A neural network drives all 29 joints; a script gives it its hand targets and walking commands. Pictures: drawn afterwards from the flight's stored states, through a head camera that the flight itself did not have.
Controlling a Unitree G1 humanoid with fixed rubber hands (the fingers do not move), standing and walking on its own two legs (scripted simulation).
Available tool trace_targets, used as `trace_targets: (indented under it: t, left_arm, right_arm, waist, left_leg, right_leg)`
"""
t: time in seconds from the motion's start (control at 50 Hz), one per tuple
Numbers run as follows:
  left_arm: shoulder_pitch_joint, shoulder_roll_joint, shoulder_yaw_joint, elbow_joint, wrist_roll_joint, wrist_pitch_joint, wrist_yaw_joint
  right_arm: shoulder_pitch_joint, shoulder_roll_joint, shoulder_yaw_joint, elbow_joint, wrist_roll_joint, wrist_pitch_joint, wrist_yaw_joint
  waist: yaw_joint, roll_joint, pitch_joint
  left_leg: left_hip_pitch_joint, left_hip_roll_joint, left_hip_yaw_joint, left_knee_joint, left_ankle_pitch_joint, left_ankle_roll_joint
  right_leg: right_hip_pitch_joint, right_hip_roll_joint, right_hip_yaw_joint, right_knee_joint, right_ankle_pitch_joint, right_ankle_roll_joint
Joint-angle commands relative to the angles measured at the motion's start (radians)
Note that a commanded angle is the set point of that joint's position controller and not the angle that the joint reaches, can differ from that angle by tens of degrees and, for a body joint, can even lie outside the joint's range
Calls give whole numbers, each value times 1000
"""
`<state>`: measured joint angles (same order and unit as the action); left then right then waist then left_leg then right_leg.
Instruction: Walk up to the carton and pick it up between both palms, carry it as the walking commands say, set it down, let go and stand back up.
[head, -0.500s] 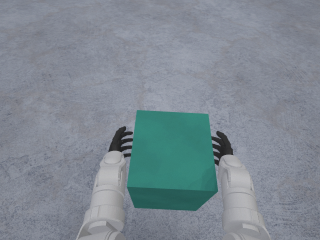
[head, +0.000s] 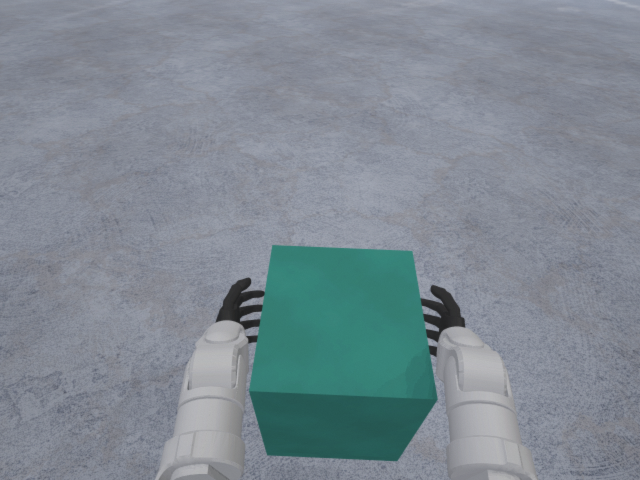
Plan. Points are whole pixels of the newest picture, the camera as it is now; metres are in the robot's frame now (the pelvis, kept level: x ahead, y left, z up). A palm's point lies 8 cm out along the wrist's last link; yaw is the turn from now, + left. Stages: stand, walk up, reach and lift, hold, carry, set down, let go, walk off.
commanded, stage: reach and lift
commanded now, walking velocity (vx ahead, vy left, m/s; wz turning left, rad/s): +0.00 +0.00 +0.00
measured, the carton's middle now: (336, 357) +0.32 -0.04 -0.03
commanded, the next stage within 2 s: hold in 1.42 s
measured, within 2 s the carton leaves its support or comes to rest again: neither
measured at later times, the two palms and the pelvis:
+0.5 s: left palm (209, 338) +0.31 +0.13 +0.06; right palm (431, 329) +0.30 -0.16 +0.06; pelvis +0.00 +0.00 +0.00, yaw +0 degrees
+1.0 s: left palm (204, 349) +0.30 +0.14 +0.05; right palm (427, 330) +0.30 -0.15 +0.06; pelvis +0.00 -0.01 +0.00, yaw +0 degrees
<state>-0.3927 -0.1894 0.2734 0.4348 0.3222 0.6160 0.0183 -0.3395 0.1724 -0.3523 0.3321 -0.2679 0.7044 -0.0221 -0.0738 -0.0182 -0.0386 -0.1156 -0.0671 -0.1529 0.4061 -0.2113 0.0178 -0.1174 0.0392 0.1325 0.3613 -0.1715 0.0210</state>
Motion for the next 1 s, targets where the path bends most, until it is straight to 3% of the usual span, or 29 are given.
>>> trace_targets:
  t: [0.0,0.04,0.08,0.1,0.12,0.14,0.18,0.22,0.24,0.26,0.38,0.44,0.46,0.5,0.56,0.58,0.6,0.68,0.7,0.74,0.78,0.8,0.84,0.86,0.9,0.92,0.94,0.96,0.98]
  left_arm:
    - [-495,-949,-507,69,-251,24,-275]
    - [-488,-939,-490,63,-242,36,-275]
    - [-497,-941,-475,102,-239,47,-273]
    - [-507,-951,-454,101,-232,53,-271]
    - [-510,-949,-452,100,-234,52,-270]
    - [-522,-963,-469,82,-241,50,-271]
    - [-525,-970,-471,76,-248,53,-273]
    - [-524,-971,-492,30,-261,50,-267]
    - [-548,-974,-496,20,-267,54,-263]
    - [-546,-955,-484,17,-261,59,-259]
    - [-530,-952,-514,-39,-266,63,-258]
    - [-481,-950,-504,-6,-264,71,-263]
    - [-475,-942,-498,1,-260,72,-265]
    - [-454,-943,-500,16,-267,73,-269]
    - [-450,-921,-497,-22,-259,74,-276]
    - [-430,-932,-493,-17,-260,76,-274]
    - [-440,-911,-495,-27,-266,74,-273]
    - [-425,-923,-508,-42,-260,80,-282]
    - [-439,-921,-512,-62,-267,76,-284]
    - [-437,-911,-506,-47,-269,80,-287]
    - [-437,-903,-498,-47,-266,79,-287]
    - [-434,-891,-492,-32,-259,81,-287]
    - [-432,-903,-493,-38,-245,81,-289]
    - [-384,-902,-493,-46,-255,79,-289]
    - [-430,-913,-525,-80,-278,78,-293]
    - [-414,-915,-522,-82,-279,76,-292]
    - [-432,-909,-522,-86,-277,81,-289]
    - [-416,-906,-523,-95,-281,82,-288]
    - [-420,-901,-531,-98,-272,88,-286]
  right_arm:
    - [-616,970,622,6,240,-1,233]
    - [-621,964,623,-4,232,13,237]
    - [-609,963,588,40,221,22,238]
    - [-621,956,578,44,212,28,240]
    - [-634,947,563,59,215,25,243]
    - [-654,952,576,35,210,26,246]
    - [-670,958,587,32,234,21,252]
    - [-665,964,594,22,235,22,256]
    - [-640,968,587,43,228,23,258]
    - [-663,965,590,38,233,21,260]
    - [-594,990,607,28,240,9,257]
    - [-588,973,601,23,235,12,252]
    - [-618,976,607,12,240,12,249]
    - [-584,977,614,23,238,14,246]
    - [-581,992,634,0,242,17,246]
    - [-585,987,636,-11,248,15,243]
    - [-591,1003,642,-5,252,15,240]
    - [-571,1001,652,-25,259,13,236]
    - [-573,1015,661,-35,259,13,235]
    - [-563,1023,652,-14,258,20,234]
    - [-559,1024,647,-10,256,19,232]
    - [-551,1029,641,6,253,20,234]
    - [-552,1030,637,-15,250,16,233]
    - [-560,1028,664,-32,267,15,232]
    - [-541,1021,659,-30,270,9,230]
    - [-551,1025,662,-42,269,9,228]
    - [-522,1013,649,-17,260,13,230]
    - [-541,1023,659,-30,265,13,230]
    - [-518,1027,654,-24,264,11,232]
  waist:
    - [16,12,-198]
    - [26,-5,-158]
    - [2,14,-100]
    - [16,19,-108]
    - [26,39,-141]
    - [20,4,-147]
    - [29,46,-149]
    - [45,14,-218]
    - [33,15,-201]
    - [49,19,-206]
    - [49,52,-253]
    - [38,30,-211]
    - [62,15,-217]
    - [48,27,-190]
    - [72,-18,-209]
    - [78,18,-223]
    - [77,-23,-187]
    - [81,27,-211]
    - [76,-3,-219]
    - [71,18,-225]
    - [95,-15,-197]
    - [74,9,-158]
    - [79,15,-210]
    - [102,-15,-210]
    - [80,18,-256]
    - [89,-6,-238]
    - [75,31,-201]
    - [91,-7,-222]
    - [76,46,-194]
  left_leg:
    - [29,-10,39,-89,49,0]
    - [31,-6,49,-100,12,5]
    - [17,1,46,-108,-20,5]
    - [10,3,48,-108,-26,5]
    - [22,8,37,-111,-12,-6]
    - [38,12,35,-110,16,-2]
    - [21,4,40,-100,57,-7]
    - [80,12,28,-97,122,-18]
    - [62,11,28,-94,123,-21]
    - [63,11,32,-102,110,-19]
    - [103,-2,37,-86,187,-29]
    - [86,-1,41,-87,163,-22]
    - [96,-5,48,-97,143,-20]
    - [85,-2,37,-90,145,-16]
    - [72,-11,46,-92,176,-17]
    - [85,-16,44,-89,187,-17]
    - [73,-6,37,-92,157,-5]
    - [69,-20,57,-85,178,-21]
    - [69,-10,49,-85,178,-12]
    - [72,-19,59,-84,126,-10]
    - [52,-8,48,-89,120,-5]
    - [48,-12,57,-89,90,-3]
    - [64,-16,63,-89,125,-13]
    - [76,-10,55,-91,177,-12]
    - [75,-16,56,-84,193,-23]
    - [78,-11,51,-82,184,-16]
    - [73,-14,58,-86,159,-18]
    - [89,-11,51,-83,149,-16]
    - [64,-14,57,-86,141,-19]
  right_leg:
    - [106,26,-62,-37,91,4]
    - [100,27,-67,-53,49,4]
    - [86,27,-68,-53,31,-7]
    - [96,27,-68,-48,25,-6]
    - [114,35,-71,-47,26,-9]
    - [107,35,-77,-47,44,-8]
    - [124,33,-72,-37,78,-12]
    - [126,50,-73,-37,112,-5]
    - [123,48,-73,-34,121,-8]
    - [132,48,-73,-30,111,-5]
    - [145,50,-65,-31,175,-9]
    - [137,50,-64,-38,151,-6]
    - [120,48,-74,-49,123,-3]
    - [130,42,-57,-37,147,-3]
    - [169,47,-65,-46,176,5]
    - [157,37,-53,-43,193,4]
    - [138,36,-53,-44,167,6]
    - [151,38,-52,-42,188,6]
    - [156,37,-46,-37,205,8]
    - [153,33,-43,-40,159,10]
    - [151,25,-54,-48,125,10]
    - [120,29,-41,-45,109,6]
    - [152,33,-45,-47,150,10]
    - [154,40,-47,-45,181,15]
    - [181,38,-40,-44,196,8]
    - [159,36,-40,-41,188,11]
    - [134,31,-38,-47,159,8]
    - [139,39,-44,-46,131,8]
    - [146,31,-39,-40,144,0]
